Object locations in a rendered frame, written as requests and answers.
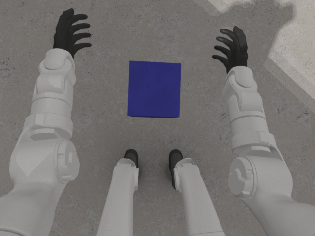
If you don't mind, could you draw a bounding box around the left robot upper arm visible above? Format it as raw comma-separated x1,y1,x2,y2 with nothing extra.
0,138,80,236

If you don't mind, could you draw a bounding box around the robot right thigh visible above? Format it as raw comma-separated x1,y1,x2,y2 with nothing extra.
174,163,225,236

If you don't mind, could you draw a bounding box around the left robot forearm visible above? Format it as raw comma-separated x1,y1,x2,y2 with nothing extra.
9,48,76,183

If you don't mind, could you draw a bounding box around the carton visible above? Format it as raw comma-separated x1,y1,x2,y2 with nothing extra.
127,61,181,118

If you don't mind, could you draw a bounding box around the right robot upper arm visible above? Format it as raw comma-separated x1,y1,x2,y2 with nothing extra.
228,155,315,236

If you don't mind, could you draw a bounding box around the robot left hand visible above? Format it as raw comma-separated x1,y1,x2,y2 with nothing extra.
53,8,91,59

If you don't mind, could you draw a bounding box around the robot right shin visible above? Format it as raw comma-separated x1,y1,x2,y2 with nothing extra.
175,158,199,170

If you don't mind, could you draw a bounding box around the right robot forearm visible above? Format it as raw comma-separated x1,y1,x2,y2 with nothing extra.
222,66,293,181

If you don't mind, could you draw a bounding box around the robot right hand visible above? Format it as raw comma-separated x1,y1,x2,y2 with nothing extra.
212,26,248,74

